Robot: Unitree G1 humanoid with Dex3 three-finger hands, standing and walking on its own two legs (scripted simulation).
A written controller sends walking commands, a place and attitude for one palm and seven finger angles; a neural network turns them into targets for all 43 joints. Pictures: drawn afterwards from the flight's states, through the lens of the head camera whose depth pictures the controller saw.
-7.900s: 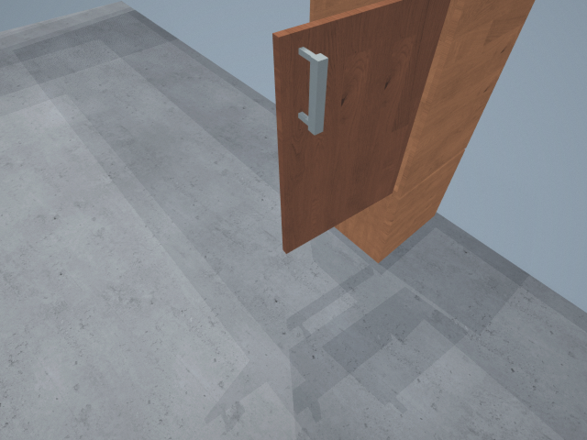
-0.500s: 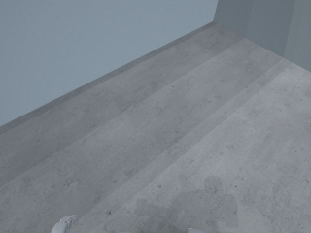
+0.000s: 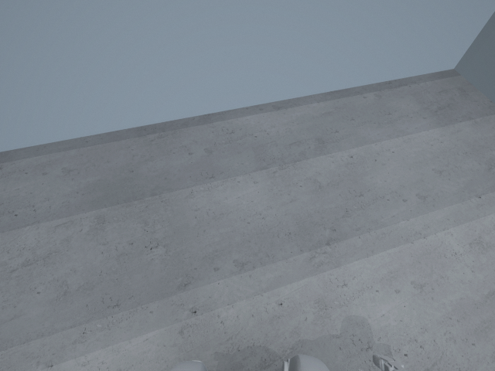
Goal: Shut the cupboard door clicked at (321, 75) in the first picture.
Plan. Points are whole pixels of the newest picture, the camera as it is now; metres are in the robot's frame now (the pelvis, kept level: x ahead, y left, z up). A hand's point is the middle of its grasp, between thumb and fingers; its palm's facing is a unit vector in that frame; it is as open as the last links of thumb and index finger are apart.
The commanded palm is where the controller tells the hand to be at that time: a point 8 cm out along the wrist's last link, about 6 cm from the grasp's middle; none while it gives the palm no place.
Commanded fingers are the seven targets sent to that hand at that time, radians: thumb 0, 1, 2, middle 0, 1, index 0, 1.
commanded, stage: walk to a spot facing it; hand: left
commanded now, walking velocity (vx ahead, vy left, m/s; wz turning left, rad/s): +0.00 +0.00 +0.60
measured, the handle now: out of the picture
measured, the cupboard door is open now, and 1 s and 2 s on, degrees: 84 84 84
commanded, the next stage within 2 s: none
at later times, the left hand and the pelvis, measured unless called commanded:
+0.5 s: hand out of the picture +0.02 +0.17 -0.16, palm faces +0.31 -0.92 -0.22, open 7.4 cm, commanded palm none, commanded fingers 0.00 0.90 0.90 -0.20 -0.30 -0.20 -0.30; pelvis +0.02 -0.03 +0.01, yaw +19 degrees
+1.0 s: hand out of the picture +0.00 +0.15 -0.14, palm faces +0.62 -0.74 -0.27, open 7.4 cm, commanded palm none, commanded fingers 0.00 0.90 0.90 -0.20 -0.30 -0.20 -0.30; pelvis +0.08 -0.04 +0.02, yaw +39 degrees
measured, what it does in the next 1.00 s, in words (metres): steps on the spot, turning left: right foot, then left foot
